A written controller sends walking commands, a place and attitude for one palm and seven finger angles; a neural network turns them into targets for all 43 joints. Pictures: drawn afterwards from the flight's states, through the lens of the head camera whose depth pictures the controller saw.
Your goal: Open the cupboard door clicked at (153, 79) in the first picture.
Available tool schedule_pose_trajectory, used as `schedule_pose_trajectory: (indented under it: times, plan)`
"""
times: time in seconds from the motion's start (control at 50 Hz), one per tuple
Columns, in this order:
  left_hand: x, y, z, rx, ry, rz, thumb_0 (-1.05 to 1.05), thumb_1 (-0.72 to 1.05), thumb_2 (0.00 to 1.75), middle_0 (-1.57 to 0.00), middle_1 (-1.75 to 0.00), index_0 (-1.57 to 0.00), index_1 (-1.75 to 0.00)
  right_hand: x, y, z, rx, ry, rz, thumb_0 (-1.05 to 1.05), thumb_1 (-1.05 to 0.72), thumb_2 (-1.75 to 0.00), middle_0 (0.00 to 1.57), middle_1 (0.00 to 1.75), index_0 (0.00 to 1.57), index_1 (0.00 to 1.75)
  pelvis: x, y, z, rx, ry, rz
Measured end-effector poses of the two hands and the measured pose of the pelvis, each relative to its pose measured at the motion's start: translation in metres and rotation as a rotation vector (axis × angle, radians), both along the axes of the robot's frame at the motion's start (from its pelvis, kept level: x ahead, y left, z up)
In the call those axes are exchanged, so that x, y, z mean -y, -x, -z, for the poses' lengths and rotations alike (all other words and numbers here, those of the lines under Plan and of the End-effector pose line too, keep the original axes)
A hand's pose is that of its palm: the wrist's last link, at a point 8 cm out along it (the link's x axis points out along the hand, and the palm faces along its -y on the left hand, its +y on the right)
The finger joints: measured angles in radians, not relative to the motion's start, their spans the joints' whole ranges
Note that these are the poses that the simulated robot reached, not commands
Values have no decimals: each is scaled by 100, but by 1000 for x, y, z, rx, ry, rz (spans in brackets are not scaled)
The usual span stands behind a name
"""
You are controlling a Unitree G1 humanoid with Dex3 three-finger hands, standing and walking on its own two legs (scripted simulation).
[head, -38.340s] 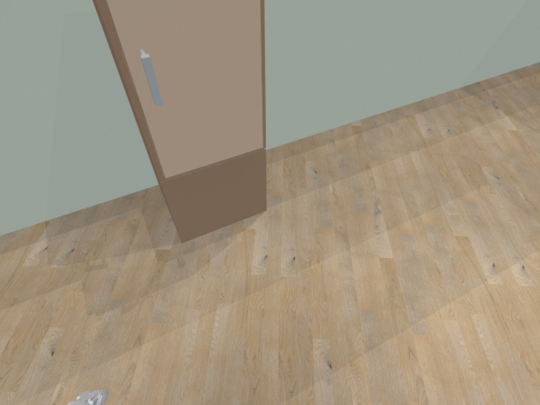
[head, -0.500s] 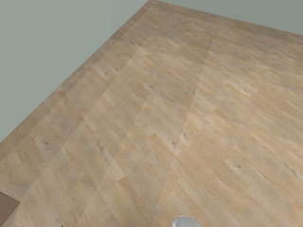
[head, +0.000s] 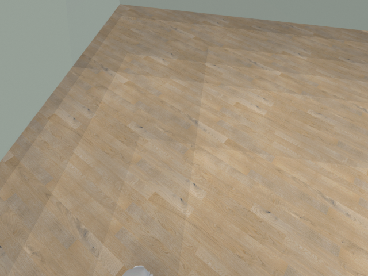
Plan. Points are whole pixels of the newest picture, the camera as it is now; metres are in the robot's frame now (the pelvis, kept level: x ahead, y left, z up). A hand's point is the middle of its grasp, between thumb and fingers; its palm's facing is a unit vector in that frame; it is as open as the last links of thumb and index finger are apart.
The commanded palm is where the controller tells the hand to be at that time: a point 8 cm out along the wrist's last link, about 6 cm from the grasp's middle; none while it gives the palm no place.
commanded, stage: walk to a spot facing it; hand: left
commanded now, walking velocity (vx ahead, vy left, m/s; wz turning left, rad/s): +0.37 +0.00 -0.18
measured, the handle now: out of the picture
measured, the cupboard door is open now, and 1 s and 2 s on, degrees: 43 43 43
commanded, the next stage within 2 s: turn to face it in 0.44 s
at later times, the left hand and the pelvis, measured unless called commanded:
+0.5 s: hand (141, 203) +0.33 +0.13 -0.17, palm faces -0.06 -0.98 -0.19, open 7.4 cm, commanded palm none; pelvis +0.24 -0.04 -0.01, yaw -5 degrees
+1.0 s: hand (150, 159) +0.47 +0.12 -0.16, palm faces +0.16 -0.96 -0.24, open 7.4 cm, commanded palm none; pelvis +0.39 -0.08 -0.01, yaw +8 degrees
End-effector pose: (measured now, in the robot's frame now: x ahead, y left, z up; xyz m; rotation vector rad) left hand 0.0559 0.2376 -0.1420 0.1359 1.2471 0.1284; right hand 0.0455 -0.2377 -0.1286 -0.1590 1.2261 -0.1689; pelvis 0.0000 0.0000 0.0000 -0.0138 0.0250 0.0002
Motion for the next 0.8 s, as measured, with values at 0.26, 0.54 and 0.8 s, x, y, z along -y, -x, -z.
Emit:
schedule_pose_trajectory:
  times: [0.26, 0.54, 0.8]
  plan:
    - [-3, -131, -5, -40, 8, 63, 1, 91, 90, -19, -30, -19, -30, -7, -78, -1, -43, 13, 68, 0, -94, -90, 20, 30, 20, 30, -5, -124, -5, -2, -11, 84]
    - [53, -272, -2, 12, -22, 76, 0, 93, 90, -20, -30, -20, -30, 43, -172, 12, -191, -20, 150, 1, -91, -90, 19, 30, 20, 30, 44, -255, 1, 14, -8, 96]
    - [50, -339, 14, -85, -5, -10, 1, 91, 90, -20, -30, -20, -30, 38, -349, 12, -10, 13, 19, 0, -93, -90, 20, 30, 20, 30, 45, -357, 8, 12, -8, 25]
